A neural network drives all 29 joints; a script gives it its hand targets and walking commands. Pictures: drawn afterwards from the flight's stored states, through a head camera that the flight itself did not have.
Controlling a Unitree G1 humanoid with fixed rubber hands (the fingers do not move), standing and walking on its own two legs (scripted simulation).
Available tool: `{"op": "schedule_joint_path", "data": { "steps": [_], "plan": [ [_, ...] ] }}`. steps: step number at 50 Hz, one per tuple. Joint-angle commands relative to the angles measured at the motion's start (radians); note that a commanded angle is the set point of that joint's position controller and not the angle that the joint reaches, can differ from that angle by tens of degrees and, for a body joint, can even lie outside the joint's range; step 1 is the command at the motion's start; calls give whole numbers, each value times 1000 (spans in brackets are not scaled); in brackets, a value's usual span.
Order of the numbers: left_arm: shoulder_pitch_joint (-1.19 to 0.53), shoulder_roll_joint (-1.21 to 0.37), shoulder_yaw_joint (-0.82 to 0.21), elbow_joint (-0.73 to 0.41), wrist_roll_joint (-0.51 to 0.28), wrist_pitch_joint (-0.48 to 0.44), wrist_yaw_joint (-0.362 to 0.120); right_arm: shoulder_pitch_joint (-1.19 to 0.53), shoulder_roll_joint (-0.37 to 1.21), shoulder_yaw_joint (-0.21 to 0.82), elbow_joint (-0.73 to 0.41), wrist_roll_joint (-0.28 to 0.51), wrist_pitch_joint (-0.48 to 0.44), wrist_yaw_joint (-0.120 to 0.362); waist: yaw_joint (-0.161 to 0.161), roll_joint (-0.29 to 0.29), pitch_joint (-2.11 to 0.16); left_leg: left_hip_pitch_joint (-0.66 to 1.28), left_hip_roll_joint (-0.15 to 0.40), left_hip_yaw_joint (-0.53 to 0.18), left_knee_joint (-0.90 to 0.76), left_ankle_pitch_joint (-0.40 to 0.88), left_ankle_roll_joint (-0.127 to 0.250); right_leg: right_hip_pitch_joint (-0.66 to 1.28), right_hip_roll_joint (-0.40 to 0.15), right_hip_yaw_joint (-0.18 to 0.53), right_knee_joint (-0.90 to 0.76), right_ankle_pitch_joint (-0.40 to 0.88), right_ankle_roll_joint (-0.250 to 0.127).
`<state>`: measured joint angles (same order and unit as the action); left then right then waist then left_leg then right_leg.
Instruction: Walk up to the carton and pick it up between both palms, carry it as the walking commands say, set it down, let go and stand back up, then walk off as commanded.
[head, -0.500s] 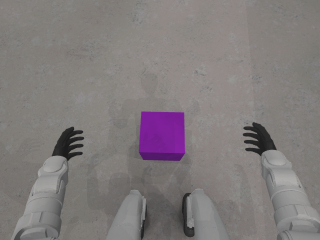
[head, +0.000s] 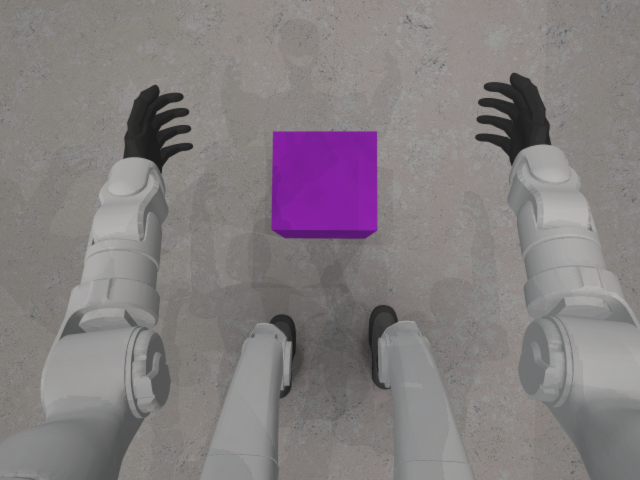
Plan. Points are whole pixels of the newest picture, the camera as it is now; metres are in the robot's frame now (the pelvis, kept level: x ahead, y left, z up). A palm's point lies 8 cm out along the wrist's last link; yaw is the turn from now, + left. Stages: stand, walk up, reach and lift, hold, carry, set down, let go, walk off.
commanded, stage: reach and lift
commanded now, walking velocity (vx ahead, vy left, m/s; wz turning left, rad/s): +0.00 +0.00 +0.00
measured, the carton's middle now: (324, 191) +0.49 +0.02 -0.55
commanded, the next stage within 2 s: none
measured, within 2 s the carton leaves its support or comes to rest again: neither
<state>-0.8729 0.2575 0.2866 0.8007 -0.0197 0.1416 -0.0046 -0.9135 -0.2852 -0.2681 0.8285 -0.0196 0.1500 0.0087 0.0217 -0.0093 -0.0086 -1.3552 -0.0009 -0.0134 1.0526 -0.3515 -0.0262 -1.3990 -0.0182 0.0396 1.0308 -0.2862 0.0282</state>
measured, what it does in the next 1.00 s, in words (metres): lowers itself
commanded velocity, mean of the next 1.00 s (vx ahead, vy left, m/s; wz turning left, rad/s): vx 0.00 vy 0.00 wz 0.00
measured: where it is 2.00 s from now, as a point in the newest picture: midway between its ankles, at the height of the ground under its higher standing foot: (332, 366)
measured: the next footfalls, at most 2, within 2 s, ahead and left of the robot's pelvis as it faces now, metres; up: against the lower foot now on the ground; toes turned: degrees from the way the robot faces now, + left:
none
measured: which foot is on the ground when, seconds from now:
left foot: down 0.00-1.00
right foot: down 0.00-1.00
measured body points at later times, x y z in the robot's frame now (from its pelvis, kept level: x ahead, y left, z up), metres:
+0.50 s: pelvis +0.00 +0.00 -0.04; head +0.31 +0.00 +0.28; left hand +0.50 +0.21 -0.17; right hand +0.51 -0.19 -0.17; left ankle +0.05 +0.13 -0.64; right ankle +0.08 -0.13 -0.64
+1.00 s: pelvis -0.03 -0.01 -0.19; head +0.31 -0.01 +0.10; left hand +0.50 +0.20 -0.33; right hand +0.51 -0.19 -0.34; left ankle +0.05 +0.13 -0.64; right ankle +0.08 -0.13 -0.64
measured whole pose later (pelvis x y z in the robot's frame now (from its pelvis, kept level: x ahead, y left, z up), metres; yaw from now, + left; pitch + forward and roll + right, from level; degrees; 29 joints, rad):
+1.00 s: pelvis -0.03 -0.01 -0.19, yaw +1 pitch +49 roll +1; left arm -1.22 0.32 0.22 0.94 -0.11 0.11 0.08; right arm -1.23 -0.32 -0.20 0.94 0.09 0.12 -0.10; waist 0.01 0.00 0.01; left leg -2.10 -0.04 -0.05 1.80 -0.55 -0.06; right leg -2.15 0.03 0.06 1.77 -0.47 0.05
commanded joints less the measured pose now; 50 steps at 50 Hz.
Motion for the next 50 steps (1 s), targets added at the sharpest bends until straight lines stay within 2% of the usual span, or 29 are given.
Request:
{"op": "schedule_joint_path", "data": {
  "steps": [1, 5, 9, 13, 18, 22, 26, 31, 38, 45, 50],
  "plan": [
    [-235, 130, 37, -83, 17, -41, -8, -254, -92, -25, -105, -6, -38, -13, 14, -33, -955, 288, -70, 76, -80, 320, -22, 613, 70, -48, -19, 356, 24],
    [-285, 114, 58, -57, 41, -58, -15, -302, -62, -40, -96, -29, -50, -19, 16, -29, -1019, 248, -72, 77, -72, 381, -24, 625, 73, -38, -2, 448, 29],
    [-264, 93, 78, -57, 64, -72, -16, -264, -31, -63, -98, -63, -60, -25, 9, -25, -1075, 234, -74, 72, -62, 468, -25, 642, 78, -34, 12, 556, 29],
    [-253, 82, 96, -77, 83, -84, -17, -250, -9, -77, -128, -84, -71, -25, 11, -24, -1073, 206, -72, 64, -52, 501, -25, 597, 82, -33, 21, 576, 30],
    [-297, 67, 91, -92, 82, -81, -15, -287, -7, -85, -142, -88, -74, -20, 4, -20, -1028, 166, -73, 62, -19, 436, -28, 472, 86, -49, 45, 466, 33],
    [-343, 46, 75, -44, 77, -67, -10, -324, -15, -91, -76, -84, -68, -18, -10, -5, -951, 95, -78, 68, 48, 318, -37, 297, 89, -73, 107, 308, 32],
    [-394, 57, 67, -4, 73, -54, 6, -375, -41, -96, -19, -68, -62, -22, -11, 5, -937, 21, -81, 79, 155, 223, -46, 150, 95, -94, 214, 186, 31],
    [-438, 99, 43, -1, 46, -49, 37, -416, -74, -67, -12, -28, -57, -43, -2, 1, -1038, -42, -86, 101, 291, 196, -48, 107, 99, -108, 347, 163, 34],
    [-516, 159, -23, -67, -35, -42, 70, -496, -123, 11, -97, 53, -40, -84, 1, -18, -1211, -116, -85, 121, 451, 169, -45, 135, 97, -115, 500, 175, 33],
    [-553, 177, -54, 3, -82, -44, 80, -533, -134, 51, -34, 99, -35, -103, -3, -27, -1111, -259, -76, 124, 550, 80, -37, 36, 85, -113, 597, 108, 32],
    [-582, 181, -66, 72, -96, -64, 84, -561, -138, 65, 34, 118, -57, -108, -6, -25, -1045, -331, -68, 118, 625, 61, -32, -48, 75, -109, 672, 91, 32]
  ]
}}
